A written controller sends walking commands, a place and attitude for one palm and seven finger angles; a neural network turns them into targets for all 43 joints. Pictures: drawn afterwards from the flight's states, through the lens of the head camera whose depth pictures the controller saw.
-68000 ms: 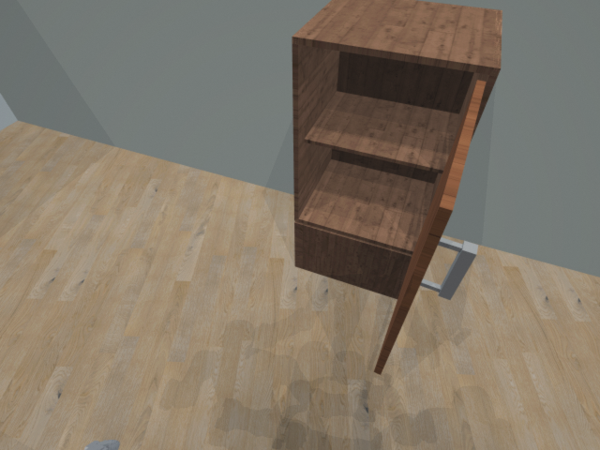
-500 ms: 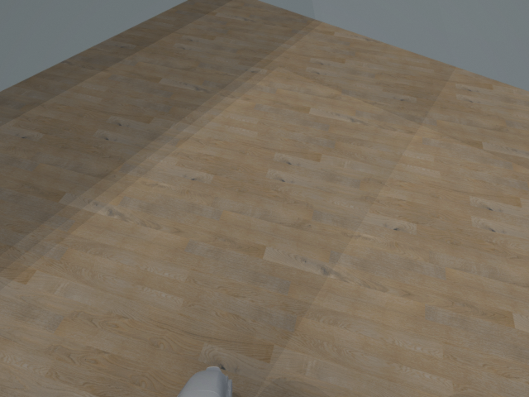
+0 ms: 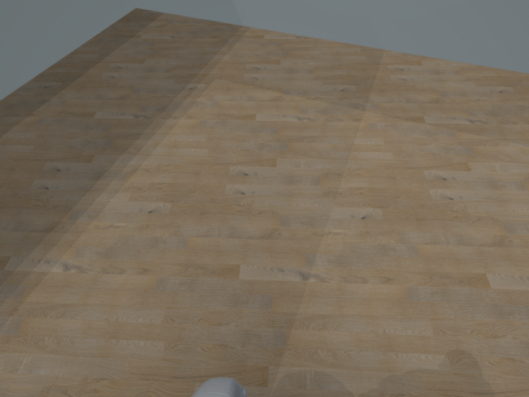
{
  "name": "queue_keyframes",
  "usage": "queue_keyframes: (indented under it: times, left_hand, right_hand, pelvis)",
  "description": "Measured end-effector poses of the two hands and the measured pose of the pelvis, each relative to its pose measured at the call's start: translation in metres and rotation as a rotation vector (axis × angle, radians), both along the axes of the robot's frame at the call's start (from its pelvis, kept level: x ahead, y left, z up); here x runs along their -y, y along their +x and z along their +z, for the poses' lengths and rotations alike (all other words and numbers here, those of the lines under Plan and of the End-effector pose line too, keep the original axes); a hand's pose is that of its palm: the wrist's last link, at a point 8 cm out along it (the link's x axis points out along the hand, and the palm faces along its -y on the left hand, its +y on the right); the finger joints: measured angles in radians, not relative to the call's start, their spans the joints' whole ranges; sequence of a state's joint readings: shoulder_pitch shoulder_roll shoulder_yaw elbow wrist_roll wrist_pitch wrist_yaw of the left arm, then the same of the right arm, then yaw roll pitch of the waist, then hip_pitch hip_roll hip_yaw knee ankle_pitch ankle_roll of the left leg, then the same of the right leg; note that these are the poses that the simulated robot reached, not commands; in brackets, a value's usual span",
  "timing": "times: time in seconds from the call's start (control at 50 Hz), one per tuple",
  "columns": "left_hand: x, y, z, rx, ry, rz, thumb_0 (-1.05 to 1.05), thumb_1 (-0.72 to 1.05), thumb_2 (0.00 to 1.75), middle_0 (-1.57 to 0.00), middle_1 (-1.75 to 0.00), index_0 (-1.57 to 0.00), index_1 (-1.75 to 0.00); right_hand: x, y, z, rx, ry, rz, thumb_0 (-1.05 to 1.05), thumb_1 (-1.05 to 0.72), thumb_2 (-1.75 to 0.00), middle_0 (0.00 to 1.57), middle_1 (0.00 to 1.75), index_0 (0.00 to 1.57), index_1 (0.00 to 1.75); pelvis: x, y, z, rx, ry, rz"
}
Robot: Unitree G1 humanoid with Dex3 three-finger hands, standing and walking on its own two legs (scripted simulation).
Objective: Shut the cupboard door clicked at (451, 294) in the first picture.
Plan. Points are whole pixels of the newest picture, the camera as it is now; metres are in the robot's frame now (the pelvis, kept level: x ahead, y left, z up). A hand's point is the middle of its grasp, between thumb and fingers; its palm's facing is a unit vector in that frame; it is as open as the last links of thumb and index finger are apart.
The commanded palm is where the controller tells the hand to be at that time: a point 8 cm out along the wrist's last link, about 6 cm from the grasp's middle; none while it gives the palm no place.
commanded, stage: turn to face it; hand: left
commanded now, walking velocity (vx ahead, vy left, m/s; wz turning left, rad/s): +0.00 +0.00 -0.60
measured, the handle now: out of the picture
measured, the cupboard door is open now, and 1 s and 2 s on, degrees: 20 20 20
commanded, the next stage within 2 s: none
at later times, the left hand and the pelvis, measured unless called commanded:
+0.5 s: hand (177, 345) +0.21 +0.19 -0.14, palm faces -0.33 -0.91 -0.24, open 7.4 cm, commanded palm none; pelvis +0.01 +0.03 +0.01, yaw -19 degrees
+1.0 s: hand (192, 352) +0.20 +0.17 -0.17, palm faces -0.55 -0.82 -0.18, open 7.4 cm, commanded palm none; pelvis +0.03 +0.04 +0.01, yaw -36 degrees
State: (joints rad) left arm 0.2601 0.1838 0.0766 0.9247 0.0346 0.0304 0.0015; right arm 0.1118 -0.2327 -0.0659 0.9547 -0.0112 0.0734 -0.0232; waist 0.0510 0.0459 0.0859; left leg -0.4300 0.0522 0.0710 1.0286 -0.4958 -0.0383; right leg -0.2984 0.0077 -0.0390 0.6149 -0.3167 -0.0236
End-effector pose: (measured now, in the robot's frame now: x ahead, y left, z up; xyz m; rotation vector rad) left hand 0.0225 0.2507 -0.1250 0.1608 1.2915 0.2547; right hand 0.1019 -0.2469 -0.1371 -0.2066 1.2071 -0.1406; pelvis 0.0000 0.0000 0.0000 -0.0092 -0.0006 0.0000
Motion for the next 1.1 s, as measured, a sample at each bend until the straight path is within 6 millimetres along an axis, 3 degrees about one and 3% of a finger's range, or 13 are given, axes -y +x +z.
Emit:
queue_keyframes:
  times: [0.1, 0.2, 0.3, 0.4, 0.52, 0.58, 0.64, 0.8, 0.94, 1.1]
  left_hand:
    - [-0.011, 0.032, 0.001, 0.000, -0.009, -0.093, 0.00, 0.90, 0.90, -0.20, -0.30, -0.20, -0.30]
    - [-0.030, 0.071, -0.012, 0.021, -0.034, -0.177, 0.00, 0.90, 0.90, -0.20, -0.30, -0.20, -0.30]
    - [-0.035, 0.119, -0.005, 0.066, -0.043, -0.277, 0.00, 0.90, 0.90, -0.20, -0.30, -0.20, -0.30]
    - [-0.021, 0.161, 0.011, 0.123, -0.048, -0.372, 0.00, 0.91, 0.90, -0.19, -0.30, -0.19, -0.30]
    - [0.020, 0.196, 0.021, 0.168, -0.039, -0.509, 0.00, 0.91, 0.90, -0.19, -0.30, -0.19, -0.30]
    - [0.043, 0.205, 0.017, 0.210, -0.024, -0.569, 0.00, 0.90, 0.90, -0.19, -0.30, -0.19, -0.30]
    - [0.056, 0.198, 0.017, 0.191, -0.020, -0.602, 0.00, 0.90, 0.90, -0.19, -0.30, -0.20, -0.30]
    - [0.059, 0.177, 0.005, 0.077, -0.059, -0.638, 0.00, 0.90, 0.90, -0.20, -0.30, -0.20, -0.30]
    - [0.040, 0.192, -0.021, 0.016, -0.092, -0.664, 0.00, 0.90, 0.90, -0.20, -0.30, -0.20, -0.30]
    - [0.046, 0.223, -0.002, 0.018, -0.083, -0.752, 0.00, 0.90, 0.90, -0.20, -0.30, -0.20, -0.30]
  right_hand:
    - [0.008, -0.014, 0.020, 0.017, -0.047, -0.075, 0.01, -0.91, -0.90, 0.20, 0.30, 0.20, 0.30]
    - [-0.001, -0.029, 0.028, 0.060, -0.096, -0.135, 0.00, -0.91, -0.90, 0.20, 0.30, 0.20, 0.30]
    - [-0.017, -0.064, 0.036, 0.024, -0.104, -0.185, 0.00, -0.91, -0.90, 0.20, 0.30, 0.20, 0.30]
    - [-0.027, -0.102, 0.036, -0.037, -0.078, -0.270, 0.00, -0.90, -0.90, 0.20, 0.30, 0.21, 0.30]
    - [-0.024, -0.150, 0.020, -0.080, -0.024, -0.400, 0.00, -0.90, -0.90, 0.20, 0.30, 0.21, 0.30]
    - [-0.015, -0.171, 0.001, -0.099, 0.000, -0.456, 0.00, -0.90, -0.90, 0.20, 0.30, 0.21, 0.30]
    - [-0.007, -0.179, -0.003, -0.120, -0.004, -0.498, 0.00, -0.90, -0.90, 0.20, 0.30, 0.21, 0.30]
    - [-0.001, -0.160, 0.019, -0.024, -0.046, -0.545, 0.01, -0.91, -0.90, 0.20, 0.30, 0.20, 0.30]
    - [-0.019, -0.142, 0.032, 0.049, -0.114, -0.571, 0.00, -0.91, -0.90, 0.20, 0.30, 0.20, 0.30]
    - [-0.051, -0.169, 0.043, 0.014, -0.088, -0.662, 0.00, -0.90, -0.90, 0.20, 0.30, 0.21, 0.30]
  pelvis:
    - [-0.009, 0.006, 0.008, -0.011, 0.011, -0.064]
    - [-0.029, 0.012, 0.001, -0.014, -0.004, -0.131]
    - [-0.038, 0.013, 0.008, -0.003, -0.013, -0.200]
    - [-0.039, 0.012, 0.016, -0.007, -0.031, -0.269]
    - [-0.027, 0.008, 0.011, -0.006, -0.025, -0.352]
    - [-0.015, 0.005, -0.002, -0.009, 0.000, -0.389]
    - [-0.015, 0.002, -0.001, -0.005, -0.008, -0.420]
    - [-0.021, 0.008, 0.007, -0.008, 0.005, -0.501]
    - [-0.040, 0.023, -0.001, -0.016, -0.007, -0.592]
    - [-0.045, 0.026, 0.016, -0.015, -0.036, -0.696]
